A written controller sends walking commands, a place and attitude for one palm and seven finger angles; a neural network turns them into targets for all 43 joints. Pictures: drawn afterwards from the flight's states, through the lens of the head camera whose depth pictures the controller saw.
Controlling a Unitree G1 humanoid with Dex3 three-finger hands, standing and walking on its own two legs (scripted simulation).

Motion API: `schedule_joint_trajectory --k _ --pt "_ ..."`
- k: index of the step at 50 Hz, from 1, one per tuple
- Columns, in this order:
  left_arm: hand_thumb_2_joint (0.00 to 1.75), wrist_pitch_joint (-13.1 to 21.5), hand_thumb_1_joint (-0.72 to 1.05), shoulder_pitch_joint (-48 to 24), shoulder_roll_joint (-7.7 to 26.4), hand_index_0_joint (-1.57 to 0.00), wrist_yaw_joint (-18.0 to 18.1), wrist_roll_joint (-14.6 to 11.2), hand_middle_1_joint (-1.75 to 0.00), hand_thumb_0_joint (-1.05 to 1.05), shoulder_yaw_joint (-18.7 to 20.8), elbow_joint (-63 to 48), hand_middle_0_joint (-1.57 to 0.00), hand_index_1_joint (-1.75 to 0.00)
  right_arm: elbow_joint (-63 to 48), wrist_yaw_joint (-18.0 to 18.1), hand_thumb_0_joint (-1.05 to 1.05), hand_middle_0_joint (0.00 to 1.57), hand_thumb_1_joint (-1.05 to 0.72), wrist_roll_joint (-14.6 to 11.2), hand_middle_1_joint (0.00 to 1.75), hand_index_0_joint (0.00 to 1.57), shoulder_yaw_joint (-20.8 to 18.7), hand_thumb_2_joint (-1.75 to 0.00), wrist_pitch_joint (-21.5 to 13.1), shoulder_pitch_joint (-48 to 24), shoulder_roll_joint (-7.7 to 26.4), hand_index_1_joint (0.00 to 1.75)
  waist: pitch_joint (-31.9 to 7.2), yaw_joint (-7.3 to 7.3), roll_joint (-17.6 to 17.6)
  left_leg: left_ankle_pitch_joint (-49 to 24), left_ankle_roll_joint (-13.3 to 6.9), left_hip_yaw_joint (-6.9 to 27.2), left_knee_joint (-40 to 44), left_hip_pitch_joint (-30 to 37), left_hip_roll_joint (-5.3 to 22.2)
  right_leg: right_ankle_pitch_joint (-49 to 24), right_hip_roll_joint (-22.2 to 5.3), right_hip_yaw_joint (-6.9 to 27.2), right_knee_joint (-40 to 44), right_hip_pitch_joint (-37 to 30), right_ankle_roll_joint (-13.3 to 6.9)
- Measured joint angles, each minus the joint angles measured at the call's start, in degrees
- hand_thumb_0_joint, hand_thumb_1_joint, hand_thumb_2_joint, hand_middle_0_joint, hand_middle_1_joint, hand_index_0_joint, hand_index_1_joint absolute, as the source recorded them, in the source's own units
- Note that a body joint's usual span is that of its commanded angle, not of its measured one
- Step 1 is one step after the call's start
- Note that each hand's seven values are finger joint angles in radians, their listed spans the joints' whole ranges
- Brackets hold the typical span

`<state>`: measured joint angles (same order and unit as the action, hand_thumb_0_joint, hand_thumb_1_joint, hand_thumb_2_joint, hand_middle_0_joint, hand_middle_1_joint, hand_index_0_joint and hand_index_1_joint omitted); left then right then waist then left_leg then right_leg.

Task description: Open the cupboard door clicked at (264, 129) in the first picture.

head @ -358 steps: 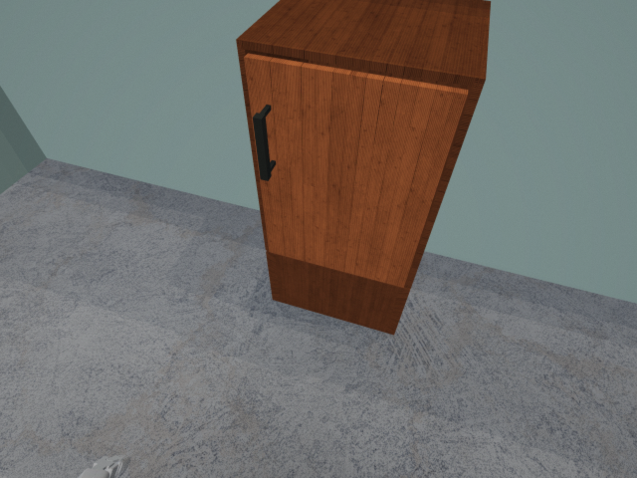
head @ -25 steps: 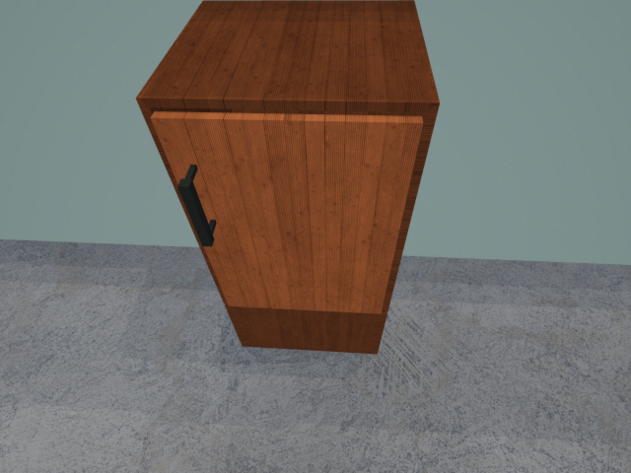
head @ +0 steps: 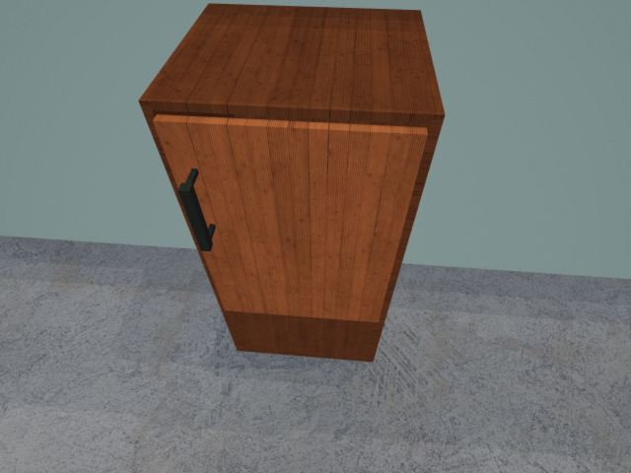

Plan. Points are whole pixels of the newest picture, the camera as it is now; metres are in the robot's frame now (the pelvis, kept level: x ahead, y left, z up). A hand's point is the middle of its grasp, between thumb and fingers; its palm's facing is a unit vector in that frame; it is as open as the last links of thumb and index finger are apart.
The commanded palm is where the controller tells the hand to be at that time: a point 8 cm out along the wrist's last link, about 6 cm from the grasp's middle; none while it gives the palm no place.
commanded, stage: look again from close up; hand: left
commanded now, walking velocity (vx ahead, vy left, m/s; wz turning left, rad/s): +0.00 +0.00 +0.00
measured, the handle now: (200, 211) +0.53 +0.25 -0.03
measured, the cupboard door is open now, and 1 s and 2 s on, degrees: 0 0 0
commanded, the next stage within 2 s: raise the hand with hooked fingers in 0.38 s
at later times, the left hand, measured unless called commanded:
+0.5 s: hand out of the picture +0.04 +0.21 -0.17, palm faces +0.00 -0.97 -0.26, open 7.4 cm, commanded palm +0.10 +0.26 -0.07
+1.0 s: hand out of the picture +0.13 +0.23 -0.07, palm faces +0.00 -1.00 +0.00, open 9.2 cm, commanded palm +0.12 +0.29 -0.05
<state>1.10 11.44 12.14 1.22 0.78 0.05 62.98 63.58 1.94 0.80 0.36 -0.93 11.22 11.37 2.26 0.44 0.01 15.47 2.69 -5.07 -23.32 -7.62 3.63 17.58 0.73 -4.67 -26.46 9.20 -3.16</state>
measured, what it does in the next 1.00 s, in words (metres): lowers itself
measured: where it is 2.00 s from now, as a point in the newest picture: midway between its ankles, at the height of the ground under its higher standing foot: outside the picture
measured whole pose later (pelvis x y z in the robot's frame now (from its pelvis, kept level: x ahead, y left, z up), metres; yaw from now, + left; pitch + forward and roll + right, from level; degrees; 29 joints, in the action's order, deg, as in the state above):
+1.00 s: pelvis -0.08 +0.03 -0.10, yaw +2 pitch +14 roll -2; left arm 25.7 17.4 13.0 -22.0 -16.9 11.0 6.4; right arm 28.9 3.6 -2.0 -0.6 -14.1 8.6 14.2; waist -5.9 2.4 -0.9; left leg 30.5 -0.2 -0.6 -71.0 -54.1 3.0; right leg 30.2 -2.6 -6.6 -69.2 52.4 -1.7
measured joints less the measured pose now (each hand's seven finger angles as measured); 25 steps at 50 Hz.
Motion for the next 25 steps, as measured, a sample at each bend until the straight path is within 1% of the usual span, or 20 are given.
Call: schedule_joint_trajectory --k 24,25 --pt "0.9 -0.1 0.91 -0.8 0.9 -0.2 -0.2 -0.1 -0.3 0.0 0.0 0.2 -0.2 -0.3 1.3 -0.1 0.0 0.2 -0.91 0.0 0.3 0.2 0.3 -0.9 0.0 0.2 0.4 0.3 0.1 -0.18 -0.7 -0.5 -0.6 -0.1 1.4 0.7 -0.6 -0.9 -0.5 0.1 1.8 -0.9 0.7" --pt "0.9 0.2 0.91 -0.8 0.6 -0.2 0.4 -0.1 -0.3 0.0 -0.1 0.1 -0.2 -0.3 0.9 -0.2 0.0 0.2 -0.91 -0.2 0.3 0.2 0.1 -0.9 0.2 0.2 0.5 0.3 0.0 -0.21 -0.3 -0.3 -0.8 -0.3 -0.6 -0.6 -0.2 -1.0 -0.2 0.0 1.9 -0.5 0.9"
